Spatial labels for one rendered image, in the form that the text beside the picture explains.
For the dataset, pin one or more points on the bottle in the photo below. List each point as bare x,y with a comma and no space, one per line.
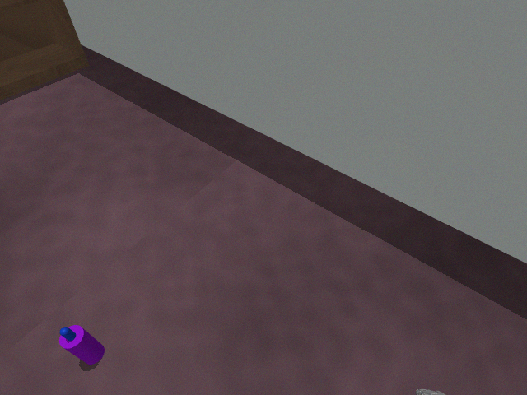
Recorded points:
80,343

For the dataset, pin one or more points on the bookshelf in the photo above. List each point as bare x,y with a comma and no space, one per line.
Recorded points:
38,43

